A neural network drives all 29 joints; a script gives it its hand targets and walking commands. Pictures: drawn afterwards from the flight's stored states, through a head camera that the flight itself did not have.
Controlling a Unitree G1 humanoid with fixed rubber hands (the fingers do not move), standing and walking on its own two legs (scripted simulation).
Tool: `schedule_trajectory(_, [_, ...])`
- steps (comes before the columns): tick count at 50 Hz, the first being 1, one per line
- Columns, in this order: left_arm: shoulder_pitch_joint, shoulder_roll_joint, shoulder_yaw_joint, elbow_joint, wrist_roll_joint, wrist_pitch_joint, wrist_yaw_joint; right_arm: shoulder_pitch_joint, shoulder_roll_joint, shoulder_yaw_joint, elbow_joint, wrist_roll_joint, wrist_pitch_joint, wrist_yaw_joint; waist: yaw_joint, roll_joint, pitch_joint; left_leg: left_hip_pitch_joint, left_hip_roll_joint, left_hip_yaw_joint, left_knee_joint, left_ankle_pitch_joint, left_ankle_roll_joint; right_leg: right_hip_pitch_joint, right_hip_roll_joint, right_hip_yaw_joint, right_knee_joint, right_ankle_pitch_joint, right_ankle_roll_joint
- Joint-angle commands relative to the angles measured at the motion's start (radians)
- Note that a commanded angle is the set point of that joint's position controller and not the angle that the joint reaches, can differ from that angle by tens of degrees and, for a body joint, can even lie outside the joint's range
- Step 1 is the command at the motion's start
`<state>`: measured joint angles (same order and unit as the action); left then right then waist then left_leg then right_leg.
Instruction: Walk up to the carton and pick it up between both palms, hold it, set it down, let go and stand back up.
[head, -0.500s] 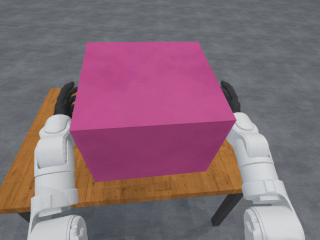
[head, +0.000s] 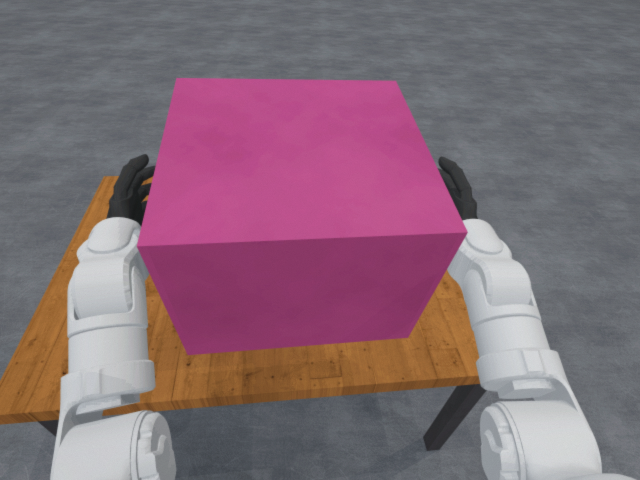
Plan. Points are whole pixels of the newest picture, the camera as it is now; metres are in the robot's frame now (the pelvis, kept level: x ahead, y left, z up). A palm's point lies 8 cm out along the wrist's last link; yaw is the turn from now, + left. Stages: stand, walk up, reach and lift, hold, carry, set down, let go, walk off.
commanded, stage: hold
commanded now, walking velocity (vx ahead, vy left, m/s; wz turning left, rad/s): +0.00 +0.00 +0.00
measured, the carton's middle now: (296, 212) +0.42 +0.01 +0.14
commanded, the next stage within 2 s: none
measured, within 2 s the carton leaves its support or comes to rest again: neither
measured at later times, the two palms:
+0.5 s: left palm (134, 226) +0.36 +0.20 +0.17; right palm (460, 220) +0.36 -0.19 +0.17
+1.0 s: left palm (130, 223) +0.36 +0.21 +0.17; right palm (457, 220) +0.36 -0.19 +0.17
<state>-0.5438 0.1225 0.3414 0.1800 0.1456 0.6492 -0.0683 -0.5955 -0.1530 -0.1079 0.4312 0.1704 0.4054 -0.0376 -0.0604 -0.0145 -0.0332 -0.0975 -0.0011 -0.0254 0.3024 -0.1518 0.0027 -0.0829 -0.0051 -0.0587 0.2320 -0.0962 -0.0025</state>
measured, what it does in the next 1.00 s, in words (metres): stands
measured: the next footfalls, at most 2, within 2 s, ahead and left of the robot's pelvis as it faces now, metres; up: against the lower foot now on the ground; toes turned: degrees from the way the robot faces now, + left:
none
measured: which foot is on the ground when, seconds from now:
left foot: down 0.00-1.00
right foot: down 0.00-1.00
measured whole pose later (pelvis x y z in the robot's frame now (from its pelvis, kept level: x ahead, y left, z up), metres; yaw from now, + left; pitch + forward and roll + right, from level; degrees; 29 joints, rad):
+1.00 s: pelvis +0.00 +0.00 +0.00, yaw +0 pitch -3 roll -1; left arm -0.53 0.11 0.34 0.16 0.15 0.66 -0.06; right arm -0.58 -0.17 -0.10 0.42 0.18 0.41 -0.04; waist -0.06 -0.02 -0.04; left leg -0.10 0.00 -0.02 0.30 -0.16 0.00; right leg -0.08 -0.01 -0.05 0.23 -0.10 0.00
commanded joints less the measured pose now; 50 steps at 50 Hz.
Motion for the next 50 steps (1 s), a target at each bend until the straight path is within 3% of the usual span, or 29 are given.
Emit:
schedule_trajectory(1, [-0.580, -0.506, -0.508, -0.199, -0.136, -0.066, -0.129, -0.717, 0.498, 0.409, -0.344, 0.109, -0.067, 0.098, 0.002, 0.032, -0.428, 0.013, -0.050, 0.028, -0.025, 0.198, -0.027, 0.238, 0.047, 0.022, 0.024, 0.166, 0.000])
schedule_trajectory(2, [-0.550, -0.520, -0.524, -0.191, -0.142, -0.061, -0.126, -0.704, 0.489, 0.404, -0.363, 0.110, -0.070, 0.098, -0.011, 0.048, -0.430, 0.031, -0.049, 0.025, -0.010, 0.252, -0.035, 0.221, 0.054, 0.017, 0.026, 0.196, -0.004])
schedule_trajectory(3, [-0.558, -0.496, -0.504, -0.201, -0.136, -0.062, -0.126, -0.689, 0.474, 0.409, -0.341, 0.119, -0.063, 0.098, -0.002, 0.034, -0.411, 0.029, -0.049, 0.024, -0.007, 0.253, -0.037, 0.216, 0.055, 0.020, 0.028, 0.193, -0.005])
schedule_trajectory(4, [-0.570, -0.522, -0.536, -0.230, -0.145, -0.063, -0.125, -0.670, 0.477, 0.403, -0.331, 0.110, -0.063, 0.099, -0.019, 0.065, -0.418, 0.060, -0.042, 0.018, -0.001, 0.291, -0.050, 0.190, 0.060, 0.016, 0.026, 0.194, -0.010])
schedule_trajectory(6, [-0.555, -0.501, -0.507, -0.192, -0.134, -0.058, -0.127, -0.655, 0.452, 0.386, -0.306, 0.103, -0.053, 0.102, -0.013, 0.042, -0.363, 0.044, -0.040, 0.021, -0.020, 0.231, -0.040, 0.179, 0.059, 0.015, 0.008, 0.144, -0.014])
schedule_trajectory(8, [-0.561, -0.502, -0.524, -0.219, -0.135, -0.056, -0.125, -0.647, 0.463, 0.386, -0.296, 0.101, -0.056, 0.108, -0.006, 0.054, -0.371, 0.032, -0.037, 0.021, -0.022, 0.233, -0.047, 0.179, 0.058, 0.015, 0.016, 0.137, -0.016])
schedule_trajectory(9, [-0.580, -0.530, -0.571, -0.282, -0.165, -0.062, -0.117, -0.669, 0.476, 0.401, -0.350, 0.114, -0.069, 0.113, -0.012, 0.087, -0.443, 0.065, -0.032, 0.010, -0.007, 0.289, -0.057, 0.184, 0.065, 0.017, 0.030, 0.171, -0.022])
schedule_trajectory(12, [-0.555, -0.523, -0.566, -0.265, -0.162, -0.054, -0.107, -0.674, 0.451, 0.405, -0.369, 0.125, -0.070, 0.109, -0.014, 0.060, -0.436, 0.085, -0.034, 0.008, 0.007, 0.309, -0.060, 0.172, 0.068, 0.011, 0.022, 0.186, -0.016])
schedule_trajectory(13, [-0.546, -0.519, -0.570, -0.277, -0.165, -0.053, -0.107, -0.646, 0.438, 0.399, -0.364, 0.121, -0.064, 0.109, -0.029, 0.067, -0.443, 0.088, -0.035, 0.004, 0.010, 0.314, -0.059, 0.181, 0.065, 0.017, 0.021, 0.197, -0.018])
schedule_trajectory(14, [-0.567, -0.522, -0.581, -0.308, -0.170, -0.060, -0.106, -0.669, 0.454, 0.412, -0.389, 0.128, -0.066, 0.106, -0.017, 0.066, -0.465, 0.088, -0.033, 0.009, 0.015, 0.332, -0.061, 0.181, 0.066, 0.018, 0.024, 0.210, -0.017])
schedule_trajectory(17, [-0.512, -0.500, -0.547, -0.264, -0.157, -0.046, -0.106, -0.646, 0.432, 0.405, -0.392, 0.129, -0.058, 0.102, -0.013, 0.051, -0.433, 0.052, -0.041, 0.014, 0.003, 0.283, -0.052, 0.203, 0.060, 0.022, 0.023, 0.205, -0.020])
schedule_trajectory(18, [-0.523, -0.498, -0.533, -0.277, -0.145, -0.049, -0.105, -0.649, 0.438, 0.418, -0.392, 0.126, -0.059, 0.104, 0.006, 0.039, -0.422, 0.045, -0.039, 0.018, -0.001, 0.282, -0.049, 0.208, 0.064, 0.020, 0.025, 0.205, -0.017])
schedule_trajectory(20, [-0.500, -0.488, -0.512, -0.235, -0.140, -0.042, -0.114, -0.664, 0.445, 0.419, -0.392, 0.126, -0.050, 0.101, 0.012, 0.015, -0.400, 0.000, -0.045, 0.023, -0.016, 0.225, -0.032, 0.251, 0.050, 0.035, 0.016, 0.204, -0.009])
schedule_trajectory(23, [-0.508, -0.491, -0.512, -0.262, -0.134, -0.042, -0.115, -0.653, 0.460, 0.424, -0.384, 0.134, -0.051, 0.101, 0.023, 0.041, -0.398, 0.010, -0.045, 0.021, -0.016, 0.249, -0.035, 0.244, 0.054, 0.040, 0.026, 0.216, -0.011])
schedule_trajectory(26, [-0.524, -0.492, -0.524, -0.268, -0.137, -0.038, -0.122, -0.633, 0.449, 0.417, -0.370, 0.122, -0.044, 0.095, -0.005, 0.041, -0.401, 0.028, -0.045, 0.024, -0.014, 0.251, -0.040, 0.237, 0.053, 0.035, 0.023, 0.221, -0.011])
schedule_trajectory(27, [-0.531, -0.480, -0.504, -0.248, -0.128, -0.036, -0.124, -0.653, 0.461, 0.417, -0.362, 0.123, -0.040, 0.094, 0.008, 0.038, -0.383, 0.002, -0.050, 0.026, -0.018, 0.215, -0.033, 0.238, 0.046, 0.037, 0.022, 0.203, -0.009])
schedule_trajectory(32, [-0.578, -0.483, -0.535, -0.271, -0.156, -0.054, -0.129, -0.653, 0.484, 0.408, -0.371, 0.112, -0.046, 0.091, -0.017, 0.037, -0.418, -0.003, -0.054, 0.025, -0.025, 0.191, -0.032, 0.240, 0.039, 0.036, 0.025, 0.208, -0.002])
schedule_trajectory(33, [-0.575, -0.484, -0.512, -0.229, -0.145, -0.051, -0.129, -0.671, 0.483, 0.409, -0.353, 0.109, -0.043, 0.091, -0.002, 0.030, -0.385, -0.015, -0.054, 0.027, -0.033, 0.162, -0.025, 0.226, 0.041, 0.033, 0.018, 0.172, -0.003])
schedule_trajectory(34, [-0.591, -0.493, -0.531, -0.238, -0.149, -0.051, -0.131, -0.662, 0.484, 0.393, -0.339, 0.100, -0.046, 0.089, -0.028, 0.037, -0.376, -0.014, -0.054, 0.024, -0.034, 0.157, -0.028, 0.219, 0.038, 0.029, 0.018, 0.170, 0.000])
schedule_trajectory(36, [-0.582, -0.492, -0.522, -0.226, -0.144, -0.054, -0.133, -0.684, 0.485, 0.396, -0.354, 0.102, -0.048, 0.093, -0.007, 0.037, -0.389, -0.022, -0.053, 0.026, -0.034, 0.140, -0.025, 0.236, 0.037, 0.036, 0.021, 0.156, 0.000])
schedule_trajectory(41, [-0.562, -0.501, -0.496, -0.173, -0.131, -0.048, -0.131, -0.686, 0.465, 0.385, -0.328, 0.093, -0.049, 0.099, -0.004, 0.037, -0.373, 0.002, -0.047, 0.021, -0.034, 0.164, -0.033, 0.206, 0.050, 0.018, 0.013, 0.124, -0.008])
schedule_trajectory(42, [-0.565, -0.516, -0.526, -0.196, -0.147, -0.051, -0.130, -0.703, 0.483, 0.395, -0.367, 0.101, -0.063, 0.098, -0.006, 0.031, -0.414, 0.017, -0.048, 0.024, -0.032, 0.175, -0.035, 0.210, 0.050, 0.021, 0.015, 0.141, -0.004])
schedule_trajectory(45, [-0.586, -0.513, -0.493, -0.173, -0.125, -0.052, -0.125, -0.697, 0.480, 0.384, -0.288, 0.092, -0.055, 0.108, 0.009, 0.034, -0.367, 0.007, -0.041, 0.027, -0.045, 0.150, -0.029, 0.189, 0.049, 0.023, 0.008, 0.096, -0.012])
schedule_trajectory(47, [-0.548, -0.511, -0.506, -0.172, -0.125, -0.043, -0.126, -0.701, 0.466, 0.381, -0.331, 0.099, -0.063, 0.107, -0.001, 0.046, -0.381, 0.011, -0.041, 0.024, -0.031, 0.186, -0.035, 0.200, 0.050, 0.020, 0.010, 0.133, -0.014])
schedule_trajectory(49, [-0.605, -0.523, -0.543, -0.256, -0.156, -0.062, -0.119, -0.712, 0.475, 0.404, -0.362, 0.119, -0.071, 0.104, -0.007, 0.062, -0.454, 0.040, -0.043, 0.017, -0.007, 0.243, -0.047, 0.208, 0.057, 0.018, 0.030, 0.184, -0.013])
schedule_trajectory(50, [-0.571, -0.510, -0.530, -0.216, -0.146, -0.055, -0.115, -0.704, 0.472, 0.403, -0.350, 0.119, -0.064, 0.105, -0.001, 0.046, -0.424, 0.031, -0.043, 0.014, -0.005, 0.241, -0.043, 0.204, 0.058, 0.018, 0.026, 0.178, -0.011])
